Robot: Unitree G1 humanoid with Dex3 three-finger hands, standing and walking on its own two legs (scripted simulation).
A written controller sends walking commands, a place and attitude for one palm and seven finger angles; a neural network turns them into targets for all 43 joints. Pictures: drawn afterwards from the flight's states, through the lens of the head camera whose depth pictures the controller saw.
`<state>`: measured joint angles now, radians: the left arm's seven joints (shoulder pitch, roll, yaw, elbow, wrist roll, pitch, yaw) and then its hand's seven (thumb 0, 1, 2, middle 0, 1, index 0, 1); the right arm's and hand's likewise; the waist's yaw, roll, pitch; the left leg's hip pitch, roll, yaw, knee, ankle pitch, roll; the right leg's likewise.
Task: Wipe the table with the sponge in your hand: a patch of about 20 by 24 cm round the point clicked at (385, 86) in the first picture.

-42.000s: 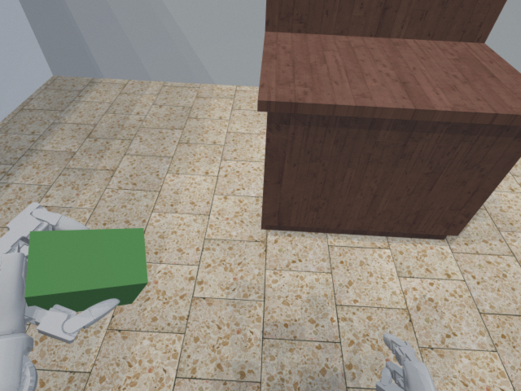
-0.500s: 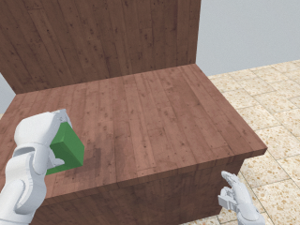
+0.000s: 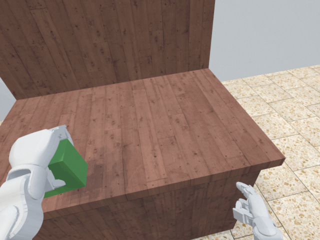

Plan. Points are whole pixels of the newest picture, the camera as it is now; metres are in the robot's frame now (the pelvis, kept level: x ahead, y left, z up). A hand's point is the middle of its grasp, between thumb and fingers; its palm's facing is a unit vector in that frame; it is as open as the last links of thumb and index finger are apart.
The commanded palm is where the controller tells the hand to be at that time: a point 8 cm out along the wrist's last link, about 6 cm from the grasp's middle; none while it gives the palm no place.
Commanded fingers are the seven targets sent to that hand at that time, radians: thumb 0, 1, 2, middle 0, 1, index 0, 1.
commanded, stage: bring the sponge back beside the body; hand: left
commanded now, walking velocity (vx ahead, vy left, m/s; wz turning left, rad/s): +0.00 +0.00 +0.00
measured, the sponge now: (59, 173) +0.21 +0.30 +0.09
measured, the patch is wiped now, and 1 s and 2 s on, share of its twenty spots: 1.00 1.00 1.00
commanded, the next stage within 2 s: step back with the hand held close in 0.66 s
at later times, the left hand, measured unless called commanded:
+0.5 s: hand (55, 170) +0.19 +0.28 +0.13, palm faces +0.10 -0.13 -0.99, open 10.6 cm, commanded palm +0.15 +0.28 +0.21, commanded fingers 0.00 0.10 1.30 -1.20 -1.60 -1.20 -1.60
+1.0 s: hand (81, 160) +0.22 +0.22 +0.15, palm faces +0.27 -0.87 -0.40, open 10.6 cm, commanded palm +0.16 +0.27 +0.20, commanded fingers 0.00 0.10 1.30 -1.20 -1.60 -1.20 -1.60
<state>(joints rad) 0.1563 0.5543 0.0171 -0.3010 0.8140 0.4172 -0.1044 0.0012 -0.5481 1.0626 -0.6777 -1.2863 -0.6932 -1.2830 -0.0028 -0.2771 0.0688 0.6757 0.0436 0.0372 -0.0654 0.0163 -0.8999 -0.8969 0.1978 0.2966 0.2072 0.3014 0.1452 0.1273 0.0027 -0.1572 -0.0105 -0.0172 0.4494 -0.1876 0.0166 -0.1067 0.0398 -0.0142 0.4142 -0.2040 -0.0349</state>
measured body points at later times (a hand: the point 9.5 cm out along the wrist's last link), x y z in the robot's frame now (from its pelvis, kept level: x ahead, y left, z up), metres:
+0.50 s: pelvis +0.00 +0.00 +0.00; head -0.04 -0.05 +0.45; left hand +0.18 +0.28 +0.19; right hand +0.26 -0.19 -0.06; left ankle +0.04 +0.11 -0.74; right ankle +0.02 -0.10 -0.74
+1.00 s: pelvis +0.00 -0.01 -0.01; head +0.01 +0.01 +0.44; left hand +0.19 +0.27 +0.17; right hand +0.20 -0.22 -0.07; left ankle +0.02 +0.11 -0.74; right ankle +0.02 -0.10 -0.74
